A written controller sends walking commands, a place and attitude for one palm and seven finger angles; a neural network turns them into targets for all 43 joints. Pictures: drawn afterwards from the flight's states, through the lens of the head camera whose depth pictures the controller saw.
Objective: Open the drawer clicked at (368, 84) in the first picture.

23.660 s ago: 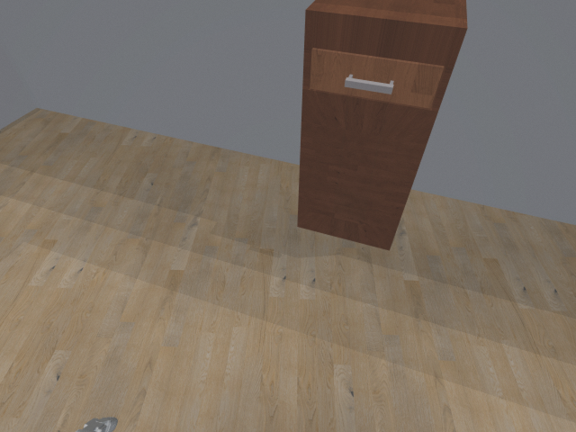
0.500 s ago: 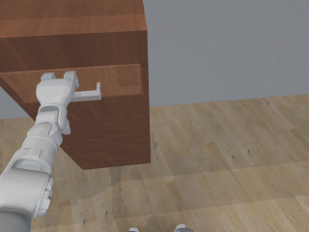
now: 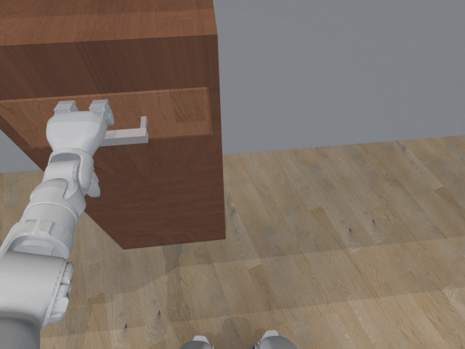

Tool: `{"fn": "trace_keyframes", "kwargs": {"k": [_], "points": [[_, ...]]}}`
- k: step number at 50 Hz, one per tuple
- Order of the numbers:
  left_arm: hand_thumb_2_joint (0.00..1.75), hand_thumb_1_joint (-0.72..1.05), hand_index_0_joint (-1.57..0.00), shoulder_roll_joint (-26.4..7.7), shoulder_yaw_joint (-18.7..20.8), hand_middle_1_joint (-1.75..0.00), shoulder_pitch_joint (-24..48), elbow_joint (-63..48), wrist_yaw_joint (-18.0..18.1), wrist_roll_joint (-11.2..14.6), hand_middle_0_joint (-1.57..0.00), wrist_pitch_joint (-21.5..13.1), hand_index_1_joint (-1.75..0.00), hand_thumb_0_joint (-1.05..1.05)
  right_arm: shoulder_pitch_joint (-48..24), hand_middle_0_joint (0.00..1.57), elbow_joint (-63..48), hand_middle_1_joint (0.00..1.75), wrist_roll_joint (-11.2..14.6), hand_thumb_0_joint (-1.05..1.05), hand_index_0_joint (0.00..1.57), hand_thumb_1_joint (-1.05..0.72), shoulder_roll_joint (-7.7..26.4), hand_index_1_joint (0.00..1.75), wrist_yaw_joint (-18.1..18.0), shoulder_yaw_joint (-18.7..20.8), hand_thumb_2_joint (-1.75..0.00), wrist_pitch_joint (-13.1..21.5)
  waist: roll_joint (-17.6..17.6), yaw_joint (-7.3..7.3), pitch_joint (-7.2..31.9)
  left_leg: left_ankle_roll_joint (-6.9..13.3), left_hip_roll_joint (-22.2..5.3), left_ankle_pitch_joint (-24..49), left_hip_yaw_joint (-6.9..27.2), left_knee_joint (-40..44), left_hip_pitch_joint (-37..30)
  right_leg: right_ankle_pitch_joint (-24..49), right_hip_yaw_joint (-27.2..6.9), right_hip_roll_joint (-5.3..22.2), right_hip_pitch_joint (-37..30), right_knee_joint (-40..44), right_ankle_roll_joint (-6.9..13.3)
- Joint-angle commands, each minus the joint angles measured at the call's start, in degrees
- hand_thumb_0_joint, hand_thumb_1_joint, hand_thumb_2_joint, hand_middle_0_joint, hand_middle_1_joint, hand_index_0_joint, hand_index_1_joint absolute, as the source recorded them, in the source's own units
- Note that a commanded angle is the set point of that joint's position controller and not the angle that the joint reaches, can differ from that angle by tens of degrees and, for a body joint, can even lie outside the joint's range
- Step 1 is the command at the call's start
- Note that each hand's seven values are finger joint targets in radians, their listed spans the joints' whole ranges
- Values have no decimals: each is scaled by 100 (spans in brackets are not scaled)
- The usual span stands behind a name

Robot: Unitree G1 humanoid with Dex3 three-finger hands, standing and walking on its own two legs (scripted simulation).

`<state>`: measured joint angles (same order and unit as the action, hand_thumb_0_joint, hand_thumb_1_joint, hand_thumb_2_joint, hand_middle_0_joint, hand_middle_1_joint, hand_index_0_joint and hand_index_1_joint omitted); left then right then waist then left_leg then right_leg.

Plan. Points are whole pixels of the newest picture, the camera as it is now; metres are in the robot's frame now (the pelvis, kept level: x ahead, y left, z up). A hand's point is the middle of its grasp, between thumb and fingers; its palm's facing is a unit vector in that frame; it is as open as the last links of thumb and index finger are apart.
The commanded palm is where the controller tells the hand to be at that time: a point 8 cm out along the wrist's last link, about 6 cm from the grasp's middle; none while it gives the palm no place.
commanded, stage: lift the fingers back up to retry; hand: left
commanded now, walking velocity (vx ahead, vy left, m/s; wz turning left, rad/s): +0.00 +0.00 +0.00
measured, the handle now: (111, 130) +0.51 +0.24 +0.04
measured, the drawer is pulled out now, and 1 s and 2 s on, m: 0.00 0.00 0.00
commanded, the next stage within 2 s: re-aim the fingers above the handle in 0.78 s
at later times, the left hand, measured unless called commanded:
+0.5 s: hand (84, 138) +0.46 +0.27 +0.07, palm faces +0.01 -0.02 -1.00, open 13.6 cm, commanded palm +0.44 +0.27 +0.14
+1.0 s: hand (79, 140) +0.45 +0.26 +0.09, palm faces -0.02 -0.02 -1.00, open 13.8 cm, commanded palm +0.43 +0.27 +0.15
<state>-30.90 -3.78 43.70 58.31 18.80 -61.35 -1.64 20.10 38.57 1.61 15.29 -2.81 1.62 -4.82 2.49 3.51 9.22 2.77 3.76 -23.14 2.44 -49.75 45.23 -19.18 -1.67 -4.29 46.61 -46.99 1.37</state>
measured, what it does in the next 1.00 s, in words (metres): stands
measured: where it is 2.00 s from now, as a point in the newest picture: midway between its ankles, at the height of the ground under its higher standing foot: outside the picture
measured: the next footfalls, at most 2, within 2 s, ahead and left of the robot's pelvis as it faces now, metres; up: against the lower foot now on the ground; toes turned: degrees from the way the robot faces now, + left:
none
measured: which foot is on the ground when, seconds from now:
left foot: down 0.00-1.00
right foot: down 0.00-1.00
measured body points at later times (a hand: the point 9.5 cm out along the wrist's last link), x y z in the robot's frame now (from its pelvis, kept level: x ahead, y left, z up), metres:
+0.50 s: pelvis +0.03 +0.01 +0.02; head +0.09 +0.00 +0.46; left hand +0.46 +0.26 +0.13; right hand +0.09 -0.26 -0.11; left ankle +0.00 +0.09 -0.69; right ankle +0.03 -0.11 -0.69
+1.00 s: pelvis +0.03 +0.01 +0.03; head +0.08 +0.00 +0.47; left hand +0.44 +0.26 +0.14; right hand +0.14 -0.25 -0.10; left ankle +0.00 +0.09 -0.69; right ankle +0.03 -0.11 -0.69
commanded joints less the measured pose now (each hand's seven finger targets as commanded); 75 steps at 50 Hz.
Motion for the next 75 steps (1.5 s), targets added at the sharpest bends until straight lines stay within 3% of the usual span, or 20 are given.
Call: {"fn": "trace_keyframes", "kwargs": {"k": [1,4,10,14,17,22,27,30,36,38,42,43,46,50,55,62,65,67,71,75], "points": [[30,-50,-30,-1106,352,-120,1725,-498,-188,111,-30,19,-120,0,542,20,-420,30,-25,0,20,-90,860,30,-68,311,-90,132,-247,180,1557,37,-171,986,-143,698,-841,715,73,129,-1260,733,82],[30,-50,-30,-1157,445,-120,1759,-995,-187,141,-30,-75,-120,0,500,20,-492,30,-42,0,20,-90,797,30,-62,336,-90,100,7,69,2104,17,-175,1481,-157,736,-1272,1151,66,111,-1646,706,92],[30,-50,-30,-1632,765,-120,1990,-1276,-128,129,-30,-212,-120,0,326,20,-475,30,-15,0,20,-90,815,30,-141,312,-90,114,-121,90,1622,58,-172,1207,-149,962,-1160,969,-11,149,-1853,979,61],[30,-50,-30,-1562,785,-120,2035,-1779,-36,71,-30,-337,-120,0,279,20,-487,30,-42,0,20,-90,766,30,-126,363,-90,138,398,6,2053,-2,-182,1931,-113,978,-1834,1384,52,104,-1932,927,121],[30,-50,-30,-1773,991,-120,2062,-2010,5,125,-30,-363,-120,0,238,20,-459,30,-71,0,20,-90,797,30,-123,369,-90,126,357,-45,2252,-43,-203,2369,-75,1011,-2046,1667,76,93,-2129,927,132],[30,-50,-30,-1507,889,-120,1787,-2319,-14,253,-30,-197,-120,0,83,20,-503,30,-50,0,20,-90,782,30,-65,394,-90,97,308,-93,2214,-107,-247,3114,-53,1111,-2418,2031,143,88,-2328,1026,124],[30,-50,-30,-1745,1028,-120,1723,-2519,-159,279,-30,2,-120,0,-80,20,-537,30,-24,0,20,-90,813,30,-79,377,-90,58,122,-172,2129,-91,-235,3227,-81,1296,-2484,2275,115,123,-2749,1169,119],[30,-50,-30,-1398,731,-120,1637,-2855,-320,323,-30,80,-120,0,-190,20,-589,30,15,0,20,-90,765,30,-65,388,-90,52,343,-157,2090,-166,-274,3686,-25,1320,-2895,2270,172,120,-2621,1210,110],[30,-50,-30,-1195,532,-120,1099,-2028,-785,357,-30,283,-120,0,-278,20,-597,30,43,0,20,-90,828,30,-74,308,-90,-56,-333,-177,1297,-104,-230,2871,-106,1562,-2443,2055,197,168,-2702,1401,114],[30,-50,-30,-1149,421,-120,1272,-2536,-892,318,-30,140,-120,0,-318,20,-695,30,28,0,20,-90,803,30,-70,316,-90,-77,46,-215,1654,-136,-228,3225,-68,1517,-2729,2161,152,186,-2767,1352,133],[30,-50,-30,-1197,528,-120,1313,-2831,-936,364,-30,-175,-120,0,-320,20,-720,30,-18,0,20,-90,785,30,-97,337,-90,-90,53,-173,1629,-163,-234,3430,0,1428,-2875,2099,167,154,-2612,1353,133],[30,-50,-30,-1360,686,-120,1458,-2856,-884,341,-30,-272,-120,0,-326,20,-680,30,-12,0,20,-90,768,30,-106,342,-90,-75,53,-188,1550,-170,-241,3296,22,1427,-2820,1994,170,151,-2514,1328,140],[30,-50,-30,-964,349,-120,1976,-3044,-686,315,-30,-428,-120,0,-318,20,-627,30,-34,0,20,-90,708,30,-87,373,-90,-8,305,-65,1545,-221,-242,3187,57,1383,-2972,1759,212,145,-2148,1284,153],[30,-50,-30,-1261,672,-120,2011,-2749,-356,220,-30,-358,-120,0,-231,20,-519,30,-71,0,20,-90,696,30,-62,378,-90,31,433,-176,1826,-269,-195,3124,36,1328,-2896,1728,220,121,-2185,1179,194],[30,-50,-30,-1330,752,-120,1721,-2138,-253,218,-30,36,-120,0,-239,20,-466,30,-57,0,20,-90,731,30,-25,347,-90,-5,154,-239,1880,-238,-190,3032,-63,1382,-2580,1942,223,130,-2508,1169,182],[30,-50,-30,-1305,669,-120,1166,-1829,-708,336,-30,166,-120,0,-267,20,-588,30,10,0,20,-90,834,30,-85,309,-90,-90,-558,-211,1589,-56,-181,2520,-149,1565,-2187,2048,114,185,-2990,1400,111],[30,-50,-30,-1275,587,-120,1324,-1942,-789,330,-30,-18,-120,0,-295,20,-632,30,35,0,20,-90,808,30,-135,294,-90,-63,-428,-180,1254,-9,-152,2092,-182,1629,-2052,1799,64,214,-2858,1475,96],[30,-50,-30,-1716,891,-120,1665,-2162,-732,253,-30,-244,-120,0,-276,20,-618,30,12,0,20,-90,831,30,-184,300,-90,-38,-225,-183,1369,-3,-152,2067,-156,1610,-2071,1704,9,213,-2858,1452,124],[30,-50,-30,-1696,915,-120,2071,-2628,-421,144,-30,-571,-120,0,-163,20,-546,30,-30,0,20,-90,724,30,-180,368,-90,78,488,-149,1756,-91,-164,2461,-106,1474,-2496,1699,56,161,-2520,1298,173],[30,-50,-30,-1519,870,-120,2067,-2322,-140,181,-30,-436,-120,0,-95,20,-436,30,-27,0,20,-90,725,30,-119,393,-90,145,340,-115,1763,-128,-173,2442,-86,1443,-2462,1591,134,124,-2361,1258,170]]}}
